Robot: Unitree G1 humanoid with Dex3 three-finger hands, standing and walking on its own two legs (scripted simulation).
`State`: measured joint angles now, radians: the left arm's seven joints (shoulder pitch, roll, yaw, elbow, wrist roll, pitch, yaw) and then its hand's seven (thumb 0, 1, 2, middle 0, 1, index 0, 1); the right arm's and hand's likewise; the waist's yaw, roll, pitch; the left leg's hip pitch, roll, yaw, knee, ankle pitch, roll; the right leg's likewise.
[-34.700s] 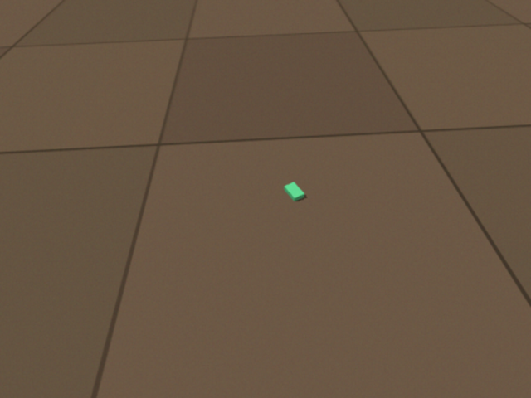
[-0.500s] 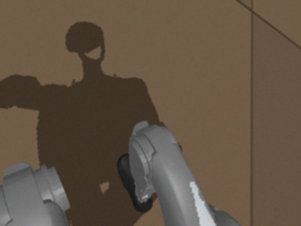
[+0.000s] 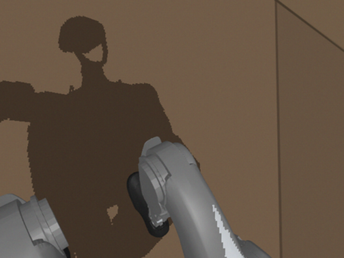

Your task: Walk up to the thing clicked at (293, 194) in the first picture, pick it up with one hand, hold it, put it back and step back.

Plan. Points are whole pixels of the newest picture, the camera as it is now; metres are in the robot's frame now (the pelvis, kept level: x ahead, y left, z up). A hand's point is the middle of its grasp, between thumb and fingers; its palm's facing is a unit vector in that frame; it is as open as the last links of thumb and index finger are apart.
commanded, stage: close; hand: left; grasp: from above
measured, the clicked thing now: out of the picture +0.49 +0.29 -0.30
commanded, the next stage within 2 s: settle in 1.62 s
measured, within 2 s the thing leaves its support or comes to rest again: neither
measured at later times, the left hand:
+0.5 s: hand out of the picture +0.46 +0.28 -0.26, palm faces -0.47 -0.09 -0.88, open 10.4 cm
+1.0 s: hand out of the picture +0.47 +0.29 -0.26, palm faces -0.46 -0.10 -0.88, open 9.0 cm
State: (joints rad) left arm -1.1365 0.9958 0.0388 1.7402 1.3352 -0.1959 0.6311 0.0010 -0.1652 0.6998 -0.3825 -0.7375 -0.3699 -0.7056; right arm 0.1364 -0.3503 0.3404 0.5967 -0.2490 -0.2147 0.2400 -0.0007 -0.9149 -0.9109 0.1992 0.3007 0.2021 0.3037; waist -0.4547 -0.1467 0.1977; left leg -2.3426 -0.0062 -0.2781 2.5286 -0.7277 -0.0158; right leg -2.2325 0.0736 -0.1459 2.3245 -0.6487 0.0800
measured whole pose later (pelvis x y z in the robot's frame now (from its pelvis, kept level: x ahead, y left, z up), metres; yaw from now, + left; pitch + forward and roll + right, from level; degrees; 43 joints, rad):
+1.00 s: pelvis +0.00 +0.00 +0.00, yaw -1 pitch +29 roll -16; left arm -1.15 1.03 0.01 1.73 1.32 -0.22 0.59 0.00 0.26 0.30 -0.70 -0.45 -0.72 -0.39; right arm 0.13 -0.35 0.37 0.57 -0.24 -0.19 0.20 0.00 -0.90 -0.91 0.20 0.30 0.20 0.30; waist -0.45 -0.15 0.21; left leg -2.33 0.00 -0.28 2.52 -0.72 -0.01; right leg -2.22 0.07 -0.16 2.30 -0.64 0.08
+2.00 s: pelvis +0.00 +0.00 +0.01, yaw -1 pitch +30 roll -16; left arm -1.10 1.02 0.08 1.59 1.34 -0.20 0.52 -0.01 0.25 0.09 -0.90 -0.21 -0.91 -0.17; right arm 0.16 -0.37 0.33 0.53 -0.23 -0.15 0.18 0.00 -0.92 -0.91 0.20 0.30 0.20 0.30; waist -0.43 -0.14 0.20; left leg -2.35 0.00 -0.27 2.51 -0.71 0.00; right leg -2.23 0.06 -0.15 2.29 -0.63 0.06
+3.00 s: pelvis -0.01 -0.01 +0.05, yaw +7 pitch +36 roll -10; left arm -0.93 0.73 -0.02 1.13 1.15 -0.15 0.08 0.00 0.26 0.06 -0.90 -0.22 -0.91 -0.17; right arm 0.23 -0.30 0.10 0.60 -0.09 0.08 0.09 0.00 -0.91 -0.91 0.20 0.30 0.20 0.30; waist -0.26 0.03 -0.05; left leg -2.29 -0.02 -0.16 2.30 -0.65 -0.01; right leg -2.20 0.00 -0.07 2.20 -0.63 0.05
